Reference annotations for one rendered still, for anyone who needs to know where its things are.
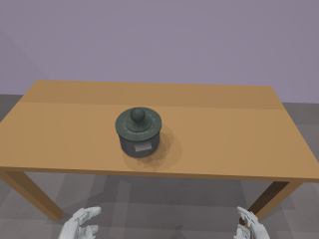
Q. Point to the table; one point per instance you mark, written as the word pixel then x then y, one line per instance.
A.
pixel 233 132

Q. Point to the knob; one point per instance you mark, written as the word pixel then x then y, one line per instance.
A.
pixel 137 114

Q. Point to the pot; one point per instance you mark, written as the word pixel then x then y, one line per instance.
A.
pixel 140 149

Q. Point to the robot left hand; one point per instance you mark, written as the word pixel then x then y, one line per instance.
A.
pixel 72 230

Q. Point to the robot right hand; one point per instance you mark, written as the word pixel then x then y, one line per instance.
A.
pixel 257 230

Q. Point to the lid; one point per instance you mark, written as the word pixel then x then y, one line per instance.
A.
pixel 142 131

